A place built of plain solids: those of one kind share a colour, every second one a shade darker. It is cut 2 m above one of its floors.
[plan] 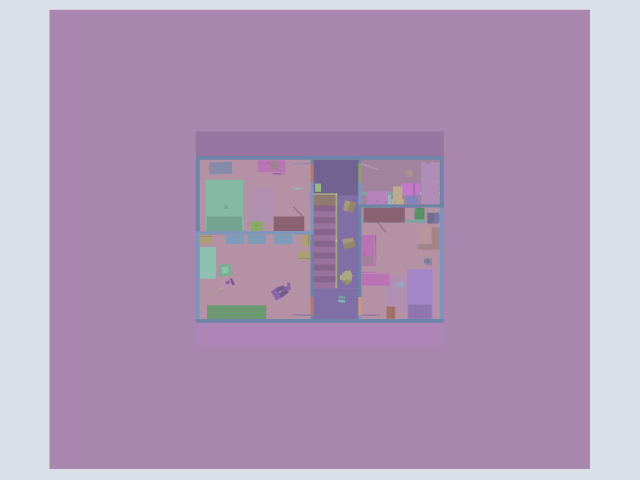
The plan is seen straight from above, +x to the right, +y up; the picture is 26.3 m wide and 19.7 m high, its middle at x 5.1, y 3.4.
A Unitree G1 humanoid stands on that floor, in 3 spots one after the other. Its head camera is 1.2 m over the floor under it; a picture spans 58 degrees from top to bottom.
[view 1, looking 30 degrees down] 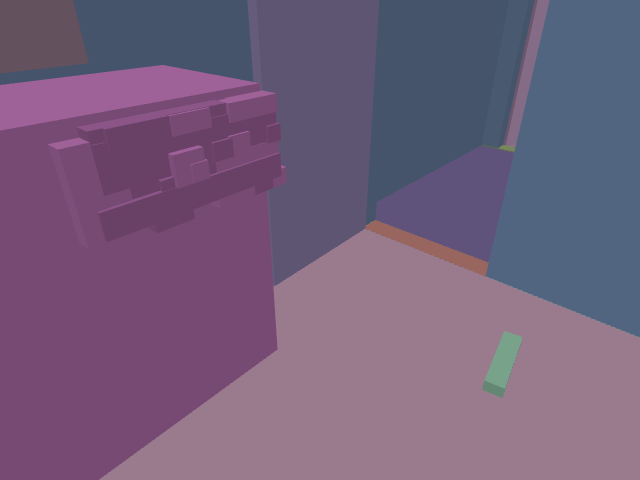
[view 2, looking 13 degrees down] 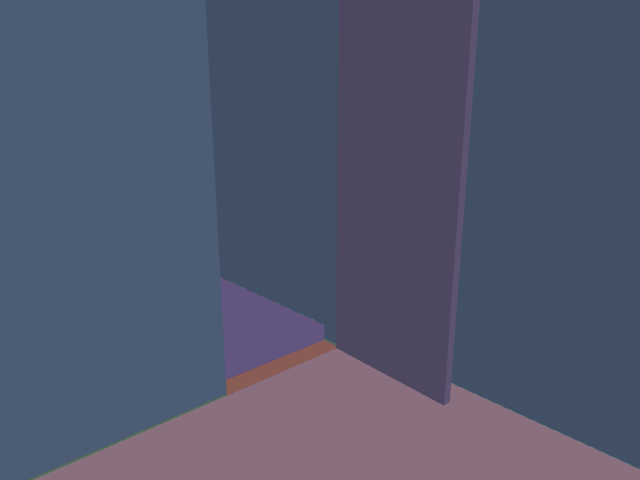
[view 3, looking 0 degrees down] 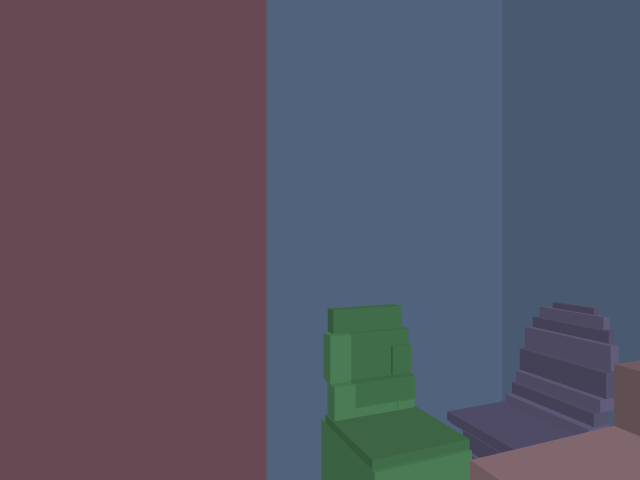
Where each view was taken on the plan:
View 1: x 2.88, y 5.22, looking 42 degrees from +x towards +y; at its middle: leaf_bedroom_door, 2.21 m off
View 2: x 3.02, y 1.98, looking -42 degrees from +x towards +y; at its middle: wall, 2.79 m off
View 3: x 8.28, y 2.98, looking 68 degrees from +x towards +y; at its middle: wall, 1.89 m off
